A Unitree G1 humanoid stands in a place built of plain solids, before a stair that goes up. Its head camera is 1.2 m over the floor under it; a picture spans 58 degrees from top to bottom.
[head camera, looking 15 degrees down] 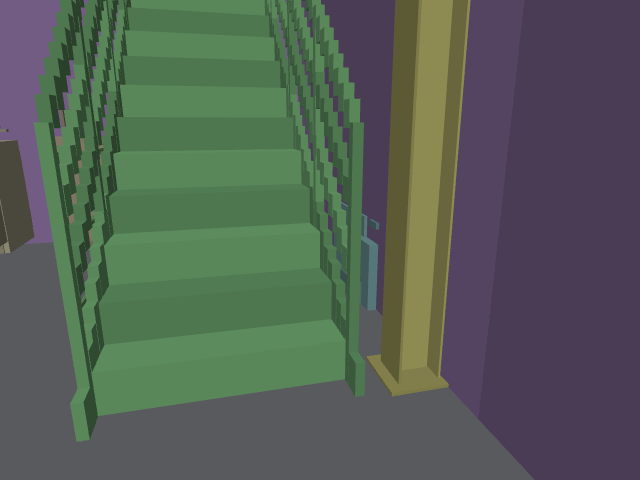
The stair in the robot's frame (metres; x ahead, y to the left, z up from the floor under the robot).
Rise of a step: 0.21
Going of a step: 0.24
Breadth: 1.20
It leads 15 degrees to the left of straight ahead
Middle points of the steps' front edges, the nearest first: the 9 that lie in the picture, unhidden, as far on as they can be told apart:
1.72 0.41 0.21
1.96 0.47 0.41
2.19 0.53 0.62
2.42 0.59 0.83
2.66 0.65 1.04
2.89 0.71 1.24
3.13 0.77 1.45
3.36 0.83 1.66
3.59 0.90 1.86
